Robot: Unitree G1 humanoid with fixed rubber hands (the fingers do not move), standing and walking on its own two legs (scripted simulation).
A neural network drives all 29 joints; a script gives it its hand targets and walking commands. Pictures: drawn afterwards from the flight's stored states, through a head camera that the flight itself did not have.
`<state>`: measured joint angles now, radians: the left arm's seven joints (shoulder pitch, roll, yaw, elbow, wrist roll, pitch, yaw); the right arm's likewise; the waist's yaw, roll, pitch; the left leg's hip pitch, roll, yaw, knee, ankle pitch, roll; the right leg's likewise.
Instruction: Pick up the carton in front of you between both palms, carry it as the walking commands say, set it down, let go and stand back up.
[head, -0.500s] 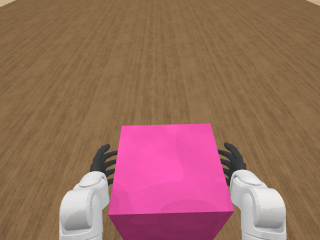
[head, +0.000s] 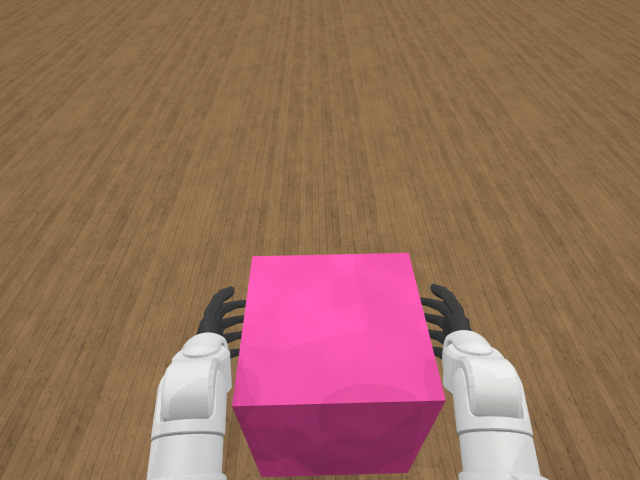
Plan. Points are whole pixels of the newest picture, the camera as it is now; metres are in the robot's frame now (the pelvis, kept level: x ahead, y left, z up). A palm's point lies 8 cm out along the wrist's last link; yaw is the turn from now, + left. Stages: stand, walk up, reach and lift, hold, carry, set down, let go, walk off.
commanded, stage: carry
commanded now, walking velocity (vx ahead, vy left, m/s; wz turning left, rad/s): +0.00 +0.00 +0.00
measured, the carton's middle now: (332, 368) +0.28 +0.00 -0.03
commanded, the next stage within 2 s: hold in 0.24 s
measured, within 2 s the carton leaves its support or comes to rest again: neither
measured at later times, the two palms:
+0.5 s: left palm (238, 336) +0.29 +0.12 +0.04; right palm (478, 350) +0.27 -0.18 +0.04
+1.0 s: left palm (220, 337) +0.29 +0.14 +0.04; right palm (465, 357) +0.25 -0.16 +0.05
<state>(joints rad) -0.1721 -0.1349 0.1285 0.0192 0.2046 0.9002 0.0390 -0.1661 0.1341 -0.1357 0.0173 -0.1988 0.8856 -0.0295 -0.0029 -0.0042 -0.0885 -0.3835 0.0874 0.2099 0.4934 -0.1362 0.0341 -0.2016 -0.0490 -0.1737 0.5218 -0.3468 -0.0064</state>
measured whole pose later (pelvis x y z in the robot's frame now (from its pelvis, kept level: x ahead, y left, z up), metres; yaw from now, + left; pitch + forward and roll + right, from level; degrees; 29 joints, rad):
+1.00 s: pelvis -0.02 +0.03 +0.01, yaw -7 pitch -8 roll +0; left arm -0.27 -0.15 0.21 0.21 0.29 0.72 0.02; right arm -0.28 0.16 -0.25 0.28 -0.27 0.65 0.03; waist 0.00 -0.06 0.08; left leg -0.14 0.01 0.09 0.36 -0.09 0.03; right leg -0.02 -0.02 0.03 0.42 -0.27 0.00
